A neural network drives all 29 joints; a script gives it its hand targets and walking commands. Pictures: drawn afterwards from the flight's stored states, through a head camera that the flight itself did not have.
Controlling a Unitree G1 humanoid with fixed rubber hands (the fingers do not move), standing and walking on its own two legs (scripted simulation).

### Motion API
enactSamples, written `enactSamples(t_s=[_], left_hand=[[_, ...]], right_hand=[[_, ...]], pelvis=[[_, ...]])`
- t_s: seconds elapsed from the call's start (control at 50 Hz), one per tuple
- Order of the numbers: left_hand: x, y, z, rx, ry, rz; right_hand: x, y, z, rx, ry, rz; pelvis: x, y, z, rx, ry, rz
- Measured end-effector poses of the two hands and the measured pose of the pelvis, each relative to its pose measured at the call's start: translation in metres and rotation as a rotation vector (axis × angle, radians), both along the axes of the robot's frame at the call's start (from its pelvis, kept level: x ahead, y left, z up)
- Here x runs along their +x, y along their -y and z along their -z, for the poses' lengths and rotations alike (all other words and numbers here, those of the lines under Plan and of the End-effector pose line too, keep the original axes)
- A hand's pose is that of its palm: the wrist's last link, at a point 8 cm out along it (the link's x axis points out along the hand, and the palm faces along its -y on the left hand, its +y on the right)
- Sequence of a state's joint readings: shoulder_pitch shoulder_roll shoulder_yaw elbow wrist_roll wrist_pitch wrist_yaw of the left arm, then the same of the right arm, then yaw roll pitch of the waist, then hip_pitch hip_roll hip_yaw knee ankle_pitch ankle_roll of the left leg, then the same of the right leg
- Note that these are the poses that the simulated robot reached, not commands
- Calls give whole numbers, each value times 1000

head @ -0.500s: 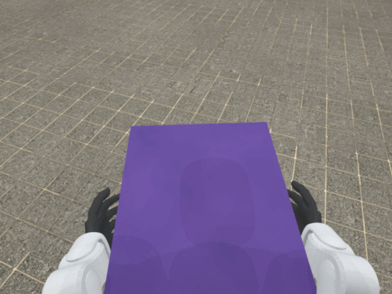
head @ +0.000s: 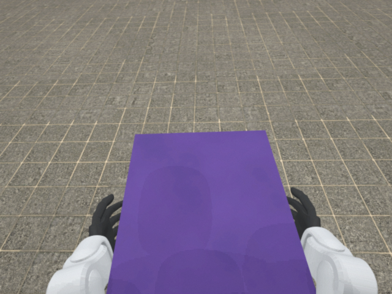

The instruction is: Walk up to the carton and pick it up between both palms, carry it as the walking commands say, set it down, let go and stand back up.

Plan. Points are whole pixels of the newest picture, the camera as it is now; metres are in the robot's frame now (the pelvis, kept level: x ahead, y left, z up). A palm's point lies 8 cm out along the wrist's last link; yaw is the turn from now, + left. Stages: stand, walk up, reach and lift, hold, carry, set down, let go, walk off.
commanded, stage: carry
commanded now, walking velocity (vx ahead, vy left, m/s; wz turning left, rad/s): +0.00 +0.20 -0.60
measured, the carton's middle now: (203, 229) +0.27 -0.01 +0.00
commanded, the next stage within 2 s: none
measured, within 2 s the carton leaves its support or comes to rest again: neither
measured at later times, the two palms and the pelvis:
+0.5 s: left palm (91, 218) +0.27 +0.20 +0.08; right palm (291, 281) +0.15 -0.13 +0.07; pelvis +0.00 +0.10 -0.01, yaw -18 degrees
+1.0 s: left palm (77, 206) +0.31 +0.24 +0.07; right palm out of the picture +0.11 -0.05 +0.08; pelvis +0.02 +0.21 +0.00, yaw -35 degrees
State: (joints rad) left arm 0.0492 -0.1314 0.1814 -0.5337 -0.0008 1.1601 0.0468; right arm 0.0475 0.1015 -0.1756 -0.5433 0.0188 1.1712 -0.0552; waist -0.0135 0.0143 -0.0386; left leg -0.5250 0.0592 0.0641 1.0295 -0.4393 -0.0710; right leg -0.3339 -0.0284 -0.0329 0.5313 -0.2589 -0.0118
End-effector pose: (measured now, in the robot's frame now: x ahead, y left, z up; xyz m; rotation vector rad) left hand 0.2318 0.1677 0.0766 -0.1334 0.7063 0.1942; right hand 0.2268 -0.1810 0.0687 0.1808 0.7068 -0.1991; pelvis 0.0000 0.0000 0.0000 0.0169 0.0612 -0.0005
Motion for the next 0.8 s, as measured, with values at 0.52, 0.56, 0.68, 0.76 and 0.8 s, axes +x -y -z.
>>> enactSamples(t_s=[0.52, 0.56, 0.68, 0.76, 0.8], left_hand=[[41, -24, -1, -16, 65, 352], [41, -18, 2, -17, 38, 366], [40, -20, 0, -10, 7, 415], [47, -31, -5, -23, 32, 447], [52, -39, -5, -30, 41, 464]], right_hand=[[-78, -47, -1, -34, 63, 338], [-86, -44, 3, -36, 35, 350], [-101, -52, -3, -4, 8, 422], [-103, -67, -11, -15, 34, 455], [-103, -77, -14, -30, 42, 467]], pelvis=[[-4, -106, 14, -19, -10, 333], [-5, -110, 12, -22, -8, 355], [-8, -127, 0, -3, -7, 422], [-6, -148, -3, 11, -16, 462], [-2, -161, -2, 16, -20, 483]])
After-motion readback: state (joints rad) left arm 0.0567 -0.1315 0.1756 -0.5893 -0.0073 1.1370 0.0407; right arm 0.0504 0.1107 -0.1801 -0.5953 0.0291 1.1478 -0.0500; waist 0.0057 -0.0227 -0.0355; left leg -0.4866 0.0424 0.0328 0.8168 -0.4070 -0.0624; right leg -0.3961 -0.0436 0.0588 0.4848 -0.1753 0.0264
